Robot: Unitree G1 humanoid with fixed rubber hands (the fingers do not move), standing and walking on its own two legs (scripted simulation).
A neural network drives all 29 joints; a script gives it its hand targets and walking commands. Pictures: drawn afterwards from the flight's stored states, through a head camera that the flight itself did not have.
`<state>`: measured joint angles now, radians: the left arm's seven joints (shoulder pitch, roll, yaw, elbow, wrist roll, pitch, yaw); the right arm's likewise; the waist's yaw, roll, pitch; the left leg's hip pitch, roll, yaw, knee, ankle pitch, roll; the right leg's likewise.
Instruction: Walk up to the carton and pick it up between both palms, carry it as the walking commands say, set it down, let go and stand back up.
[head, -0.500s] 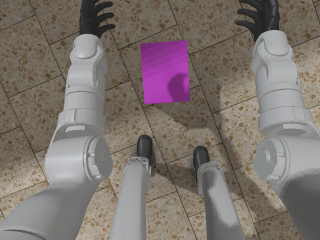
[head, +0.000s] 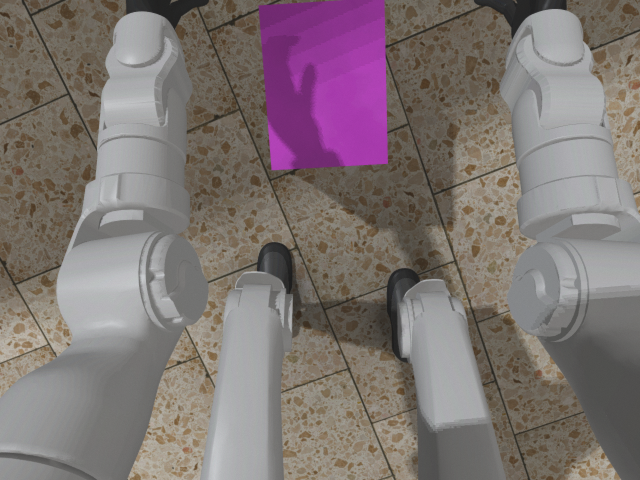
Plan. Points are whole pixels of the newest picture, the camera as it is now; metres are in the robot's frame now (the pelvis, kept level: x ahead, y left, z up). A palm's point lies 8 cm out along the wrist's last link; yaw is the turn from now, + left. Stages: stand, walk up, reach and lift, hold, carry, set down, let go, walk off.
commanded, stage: reach and lift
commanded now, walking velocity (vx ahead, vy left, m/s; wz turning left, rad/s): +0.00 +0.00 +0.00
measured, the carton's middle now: (325, 102) +0.51 +0.05 -0.44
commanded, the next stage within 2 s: none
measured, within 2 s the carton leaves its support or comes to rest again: neither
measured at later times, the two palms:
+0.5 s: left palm (203, 61) +0.53 +0.20 -0.28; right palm (479, 60) +0.54 -0.14 -0.28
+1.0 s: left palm (230, 71) +0.54 +0.19 -0.37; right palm (459, 76) +0.55 -0.15 -0.37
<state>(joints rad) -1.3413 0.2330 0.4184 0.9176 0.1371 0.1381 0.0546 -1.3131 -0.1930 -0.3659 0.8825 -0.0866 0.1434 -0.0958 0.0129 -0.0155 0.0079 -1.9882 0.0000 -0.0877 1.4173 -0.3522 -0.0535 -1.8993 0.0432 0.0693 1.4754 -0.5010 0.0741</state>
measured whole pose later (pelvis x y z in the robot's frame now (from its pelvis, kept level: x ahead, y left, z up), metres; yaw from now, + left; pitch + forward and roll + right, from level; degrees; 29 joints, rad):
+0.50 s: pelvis -0.05 +0.00 -0.13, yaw +0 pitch +34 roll -2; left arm -1.64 0.40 0.18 1.10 -0.10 0.16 0.12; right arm -1.63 -0.36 -0.14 1.07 0.17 0.17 -0.13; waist 0.02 -0.01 0.49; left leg -2.11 -0.03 -0.11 1.93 -0.42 -0.07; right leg -2.00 0.08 0.08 2.01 -0.61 0.10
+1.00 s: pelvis -0.03 -0.01 -0.18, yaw -1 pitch +36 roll +0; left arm -1.63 0.40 0.20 1.18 -0.12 0.04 0.09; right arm -1.60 -0.36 -0.02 1.08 0.22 0.07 -0.15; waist 0.04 -0.02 0.52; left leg -2.23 0.00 -0.10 2.13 -0.52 -0.09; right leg -2.14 0.13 0.10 2.21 -0.69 0.11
